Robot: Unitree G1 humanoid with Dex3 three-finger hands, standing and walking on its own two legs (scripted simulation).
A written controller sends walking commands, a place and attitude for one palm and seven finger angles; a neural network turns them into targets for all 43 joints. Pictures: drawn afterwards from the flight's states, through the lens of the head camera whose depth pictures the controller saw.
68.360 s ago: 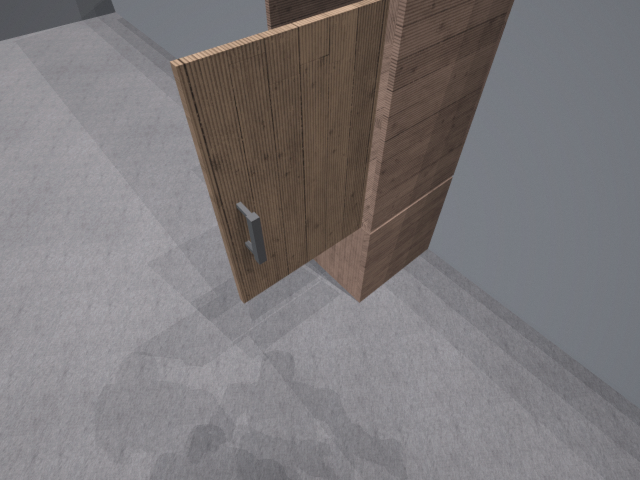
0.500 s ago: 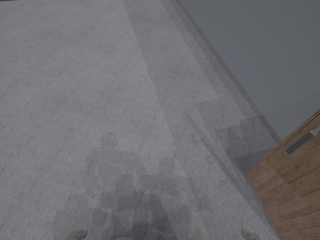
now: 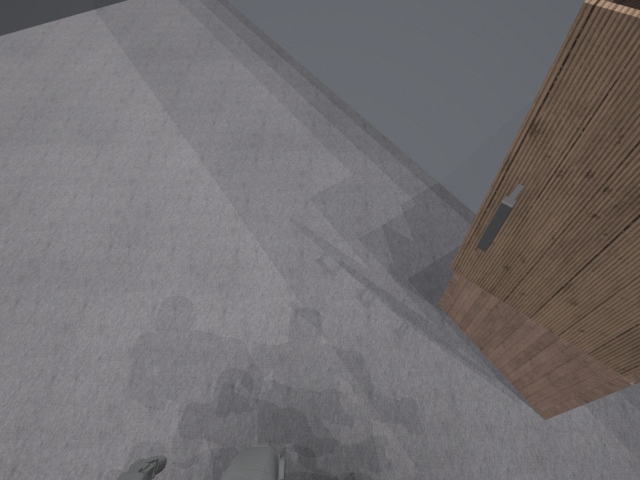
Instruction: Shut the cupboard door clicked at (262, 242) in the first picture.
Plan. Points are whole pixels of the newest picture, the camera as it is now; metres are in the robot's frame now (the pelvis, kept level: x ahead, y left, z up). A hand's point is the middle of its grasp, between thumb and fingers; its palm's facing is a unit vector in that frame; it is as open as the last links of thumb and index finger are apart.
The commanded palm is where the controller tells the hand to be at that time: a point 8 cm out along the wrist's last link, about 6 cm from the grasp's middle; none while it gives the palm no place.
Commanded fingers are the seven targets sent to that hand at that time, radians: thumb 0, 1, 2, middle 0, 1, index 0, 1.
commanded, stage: turn to face it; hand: left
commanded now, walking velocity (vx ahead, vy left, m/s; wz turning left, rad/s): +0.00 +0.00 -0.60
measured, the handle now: (499, 218) +0.54 -0.28 -0.08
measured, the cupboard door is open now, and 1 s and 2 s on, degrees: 16 16 16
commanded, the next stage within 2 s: take the last steps up to it in 0.96 s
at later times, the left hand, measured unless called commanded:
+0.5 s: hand (218, 412) +0.22 +0.18 -0.15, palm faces -0.31 -0.92 -0.26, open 7.4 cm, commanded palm none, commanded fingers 0.00 0.90 0.90 -0.20 -0.30 -0.20 -0.30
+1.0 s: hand (249, 391) +0.25 +0.14 -0.16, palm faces -0.47 -0.86 -0.19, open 7.4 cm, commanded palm none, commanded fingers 0.00 0.90 0.90 -0.20 -0.30 -0.20 -0.30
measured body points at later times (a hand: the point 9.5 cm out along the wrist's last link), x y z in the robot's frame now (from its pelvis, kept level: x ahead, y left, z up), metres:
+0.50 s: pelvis +0.03 +0.00 +0.00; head +0.09 -0.01 +0.44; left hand +0.23 +0.22 -0.13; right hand +0.01 -0.26 -0.14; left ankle +0.05 +0.14 -0.73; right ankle -0.01 -0.11 -0.73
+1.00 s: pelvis +0.07 +0.00 +0.01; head +0.12 +0.00 +0.46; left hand +0.27 +0.18 -0.14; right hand +0.00 -0.24 -0.12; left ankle +0.13 +0.10 -0.73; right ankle -0.03 -0.09 -0.67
